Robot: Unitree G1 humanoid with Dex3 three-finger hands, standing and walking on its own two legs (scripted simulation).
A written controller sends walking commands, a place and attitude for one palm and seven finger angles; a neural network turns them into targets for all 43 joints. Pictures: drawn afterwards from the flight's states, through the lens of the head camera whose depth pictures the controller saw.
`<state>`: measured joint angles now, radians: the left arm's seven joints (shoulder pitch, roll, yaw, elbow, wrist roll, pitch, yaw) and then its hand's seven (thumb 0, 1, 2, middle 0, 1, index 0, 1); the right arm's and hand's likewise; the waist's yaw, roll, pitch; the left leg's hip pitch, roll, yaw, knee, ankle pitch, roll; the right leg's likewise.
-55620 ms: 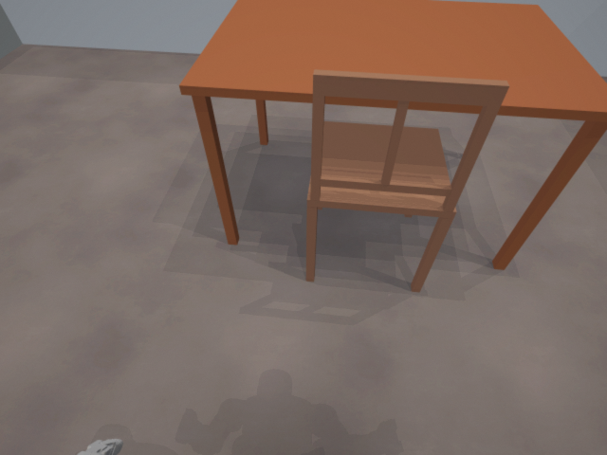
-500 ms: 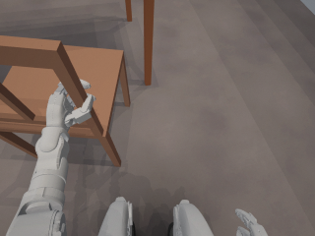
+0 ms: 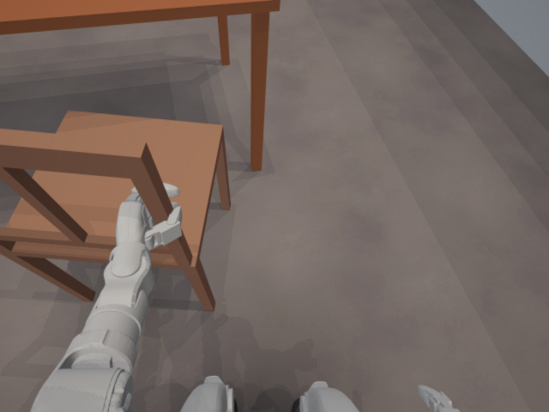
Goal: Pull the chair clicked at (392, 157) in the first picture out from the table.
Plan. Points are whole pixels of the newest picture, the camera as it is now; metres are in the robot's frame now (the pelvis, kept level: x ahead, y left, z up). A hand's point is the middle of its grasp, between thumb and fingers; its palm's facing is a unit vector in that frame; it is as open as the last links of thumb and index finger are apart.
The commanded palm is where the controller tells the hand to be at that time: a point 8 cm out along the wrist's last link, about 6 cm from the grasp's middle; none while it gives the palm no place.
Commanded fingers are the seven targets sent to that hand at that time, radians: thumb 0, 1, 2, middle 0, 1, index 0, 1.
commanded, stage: step backward, pulling the chair out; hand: left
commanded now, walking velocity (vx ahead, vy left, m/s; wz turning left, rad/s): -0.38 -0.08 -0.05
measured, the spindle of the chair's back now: (46, 206) +0.44 +0.38 -0.06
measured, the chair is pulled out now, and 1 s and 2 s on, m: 0.34 0.46 0.46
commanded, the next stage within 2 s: none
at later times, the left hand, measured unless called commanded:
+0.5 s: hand (182, 265) +0.33 +0.14 -0.03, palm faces +0.08 -0.99 -0.14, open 5.8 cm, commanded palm +0.31 +0.19 -0.03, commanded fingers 0.00 0.90 0.90 -0.50 -1.45 -0.50 -1.45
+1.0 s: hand (191, 290) +0.29 +0.12 -0.03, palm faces +0.02 -0.99 -0.16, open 5.9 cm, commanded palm +0.28 +0.17 -0.03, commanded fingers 0.00 0.90 0.90 -0.50 -1.45 -0.50 -1.45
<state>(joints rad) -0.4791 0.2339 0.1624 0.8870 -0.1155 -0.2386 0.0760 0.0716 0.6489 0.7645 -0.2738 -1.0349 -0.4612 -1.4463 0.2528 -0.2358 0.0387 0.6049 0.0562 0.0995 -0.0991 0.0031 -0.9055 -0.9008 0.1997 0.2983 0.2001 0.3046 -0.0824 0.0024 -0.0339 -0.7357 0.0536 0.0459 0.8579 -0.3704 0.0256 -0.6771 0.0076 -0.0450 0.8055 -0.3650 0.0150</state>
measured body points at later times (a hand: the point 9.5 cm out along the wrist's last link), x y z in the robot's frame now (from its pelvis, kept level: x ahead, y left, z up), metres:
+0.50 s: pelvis -0.04 -0.01 +0.02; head +0.04 -0.02 +0.46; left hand +0.32 +0.19 -0.02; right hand +0.05 -0.27 -0.11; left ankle +0.02 +0.10 -0.70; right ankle +0.00 -0.13 -0.70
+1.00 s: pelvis -0.07 -0.01 +0.02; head +0.00 -0.02 +0.46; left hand +0.28 +0.17 -0.02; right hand +0.02 -0.27 -0.11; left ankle +0.02 +0.10 -0.70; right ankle +0.00 -0.13 -0.70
